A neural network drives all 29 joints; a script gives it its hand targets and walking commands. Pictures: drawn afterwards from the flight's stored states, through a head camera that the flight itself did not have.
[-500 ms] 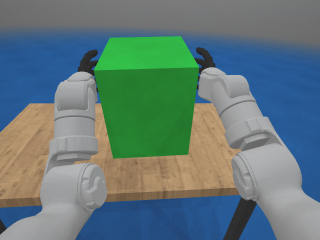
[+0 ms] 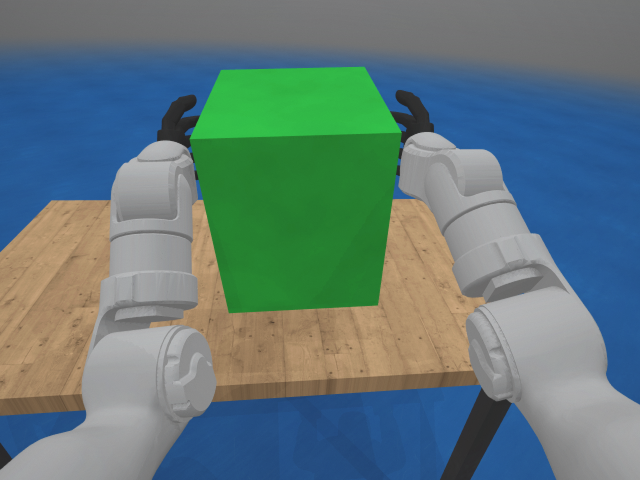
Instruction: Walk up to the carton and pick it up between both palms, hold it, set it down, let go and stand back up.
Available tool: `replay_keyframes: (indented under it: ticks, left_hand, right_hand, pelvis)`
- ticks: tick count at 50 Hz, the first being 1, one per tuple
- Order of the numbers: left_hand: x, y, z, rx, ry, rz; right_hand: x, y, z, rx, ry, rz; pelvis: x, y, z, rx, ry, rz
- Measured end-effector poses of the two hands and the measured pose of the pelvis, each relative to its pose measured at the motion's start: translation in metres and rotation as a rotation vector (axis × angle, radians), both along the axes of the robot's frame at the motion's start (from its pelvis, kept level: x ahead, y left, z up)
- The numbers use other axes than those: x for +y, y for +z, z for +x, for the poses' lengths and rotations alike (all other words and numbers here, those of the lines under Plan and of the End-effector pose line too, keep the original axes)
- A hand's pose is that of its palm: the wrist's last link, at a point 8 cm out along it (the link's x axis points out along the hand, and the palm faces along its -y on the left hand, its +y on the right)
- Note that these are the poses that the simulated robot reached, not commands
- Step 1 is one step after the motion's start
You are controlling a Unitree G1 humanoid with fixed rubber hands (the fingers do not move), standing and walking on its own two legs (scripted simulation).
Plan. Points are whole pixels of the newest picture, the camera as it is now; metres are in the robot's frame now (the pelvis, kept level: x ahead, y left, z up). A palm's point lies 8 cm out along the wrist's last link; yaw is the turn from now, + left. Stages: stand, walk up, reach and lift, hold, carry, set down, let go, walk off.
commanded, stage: hold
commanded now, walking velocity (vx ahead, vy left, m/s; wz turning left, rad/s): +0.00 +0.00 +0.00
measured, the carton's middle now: (298, 186) +0.39 +0.00 +0.27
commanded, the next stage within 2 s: none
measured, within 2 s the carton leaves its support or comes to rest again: neither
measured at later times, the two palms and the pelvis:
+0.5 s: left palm (175, 161) +0.38 +0.13 +0.31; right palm (419, 156) +0.37 -0.13 +0.32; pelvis +0.00 +0.00 +0.00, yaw +0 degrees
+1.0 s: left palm (169, 162) +0.37 +0.14 +0.31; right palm (415, 152) +0.37 -0.13 +0.33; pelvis +0.00 -0.01 +0.00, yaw +1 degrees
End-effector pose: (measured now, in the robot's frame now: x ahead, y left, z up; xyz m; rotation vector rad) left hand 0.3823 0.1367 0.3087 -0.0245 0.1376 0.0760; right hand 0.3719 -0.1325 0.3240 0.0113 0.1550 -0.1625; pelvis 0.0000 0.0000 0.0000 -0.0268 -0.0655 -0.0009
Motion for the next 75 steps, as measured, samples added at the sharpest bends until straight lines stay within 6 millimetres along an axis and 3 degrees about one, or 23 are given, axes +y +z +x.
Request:
replay_keyframes:
  ticks: [11,33,55,68,75]
  left_hand:
    - [0.005,-0.008,-0.004,0.008,0.007,0.009]
    - [-0.005,0.007,-0.007,-0.007,0.004,0.021]
    - [0.002,-0.004,-0.007,0.01,-0.002,0.005]
    - [0.0,0.006,-0.002,-0.009,-0.005,0.021]
    - [0.002,0.002,-0.005,-0.011,0.005,0.018]
  right_hand:
    - [0.005,-0.009,-0.001,0.007,0.008,0.014]
    - [-0.005,0.003,-0.007,-0.008,0.0,0.024]
    - [0.002,-0.001,-0.006,0.008,0.001,-0.001]
    - [0.0,0.005,-0.003,-0.01,-0.005,0.022]
    - [0.002,0.002,-0.004,-0.013,0.007,0.009]
  pelvis:
    - [0.002,0.0,0.0,-0.011,0.007,-0.001]
    - [0.001,0.0,-0.004,-0.009,-0.008,0.003]
    - [-0.002,0.0,-0.004,-0.009,0.01,0.001]
    - [0.004,0.0,-0.002,-0.001,-0.004,-0.001]
    - [0.003,0.0,0.0,-0.009,-0.001,-0.001]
